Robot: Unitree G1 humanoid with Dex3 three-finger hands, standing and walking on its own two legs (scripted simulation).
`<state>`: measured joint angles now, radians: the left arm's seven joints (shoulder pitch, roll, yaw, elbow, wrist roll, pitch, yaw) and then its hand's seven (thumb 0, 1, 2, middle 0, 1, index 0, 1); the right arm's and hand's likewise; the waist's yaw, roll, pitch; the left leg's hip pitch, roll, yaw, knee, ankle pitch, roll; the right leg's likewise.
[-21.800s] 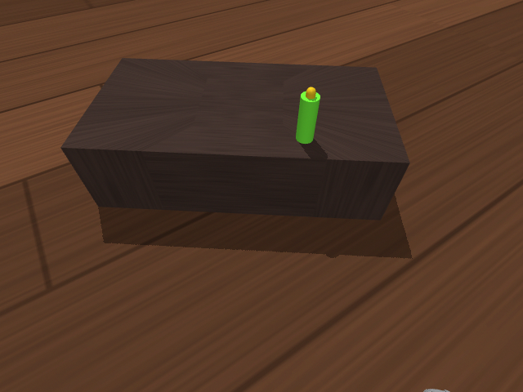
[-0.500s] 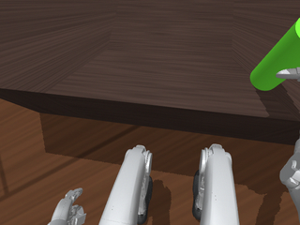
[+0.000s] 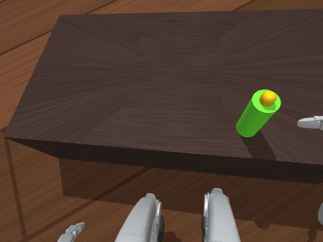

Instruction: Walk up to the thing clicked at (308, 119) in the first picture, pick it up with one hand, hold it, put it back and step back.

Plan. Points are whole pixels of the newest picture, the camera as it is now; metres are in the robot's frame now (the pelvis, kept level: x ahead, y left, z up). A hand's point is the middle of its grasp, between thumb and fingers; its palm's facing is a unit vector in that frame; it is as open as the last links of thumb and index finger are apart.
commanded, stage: home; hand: right
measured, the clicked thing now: (256, 113) +0.47 -0.25 -0.14
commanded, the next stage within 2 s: none
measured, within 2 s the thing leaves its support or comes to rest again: neither
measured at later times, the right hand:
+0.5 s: hand (305, 177) +0.26 -0.27 +0.00, palm faces +0.27 +0.91 -0.32, open 17.1 cm
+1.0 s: hand (269, 217) +0.18 -0.18 +0.02, palm faces +0.22 +0.94 -0.27, open 17.2 cm
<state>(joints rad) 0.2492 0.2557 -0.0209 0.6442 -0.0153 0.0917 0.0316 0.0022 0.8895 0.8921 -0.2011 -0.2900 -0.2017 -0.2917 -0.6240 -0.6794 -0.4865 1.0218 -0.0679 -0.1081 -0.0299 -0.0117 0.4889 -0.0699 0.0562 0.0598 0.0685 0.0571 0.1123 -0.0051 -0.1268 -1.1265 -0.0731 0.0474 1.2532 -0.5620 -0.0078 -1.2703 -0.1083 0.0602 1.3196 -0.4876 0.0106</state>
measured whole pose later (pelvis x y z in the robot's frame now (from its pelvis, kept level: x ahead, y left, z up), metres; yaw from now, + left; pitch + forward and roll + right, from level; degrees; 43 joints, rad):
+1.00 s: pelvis +0.03 +0.02 +0.09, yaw -5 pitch +5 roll +1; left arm 0.23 0.22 -0.02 0.53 -0.03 -0.03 0.15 0.01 0.90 0.89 -0.20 -0.29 -0.20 -0.29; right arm 0.39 -0.19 0.01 0.19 0.03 0.12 -0.14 -0.01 0.50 -0.08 0.06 0.06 0.07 0.06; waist 0.01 -0.02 -0.05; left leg -0.44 -0.01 0.04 0.81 -0.46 0.01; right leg -0.55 -0.05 0.02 0.82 -0.35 0.03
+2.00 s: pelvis +0.01 +0.00 +0.13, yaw -5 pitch -4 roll +0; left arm 0.17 0.34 0.02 1.11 0.03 0.02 0.00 0.00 0.91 0.90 -0.20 -0.30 -0.21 -0.30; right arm 0.22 -0.34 0.00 1.07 -0.03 0.01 -0.02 0.00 0.52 -0.06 0.06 0.06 0.06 0.05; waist 0.01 -0.01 0.03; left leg -0.10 0.04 0.01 0.40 -0.24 -0.02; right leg -0.19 0.00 -0.01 0.36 -0.11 0.00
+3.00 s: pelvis +0.04 +0.01 +0.14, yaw -5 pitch -3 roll +0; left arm 0.10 0.33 0.00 1.14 0.01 0.00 0.00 0.00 0.91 0.90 -0.20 -0.30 -0.20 -0.30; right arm 0.13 -0.35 0.00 1.11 -0.02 0.00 -0.01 0.00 0.36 -0.21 0.13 0.16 0.13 0.16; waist 0.00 -0.01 0.05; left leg -0.03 0.01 0.01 0.31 -0.23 0.00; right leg -0.13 -0.03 -0.01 0.32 -0.13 0.02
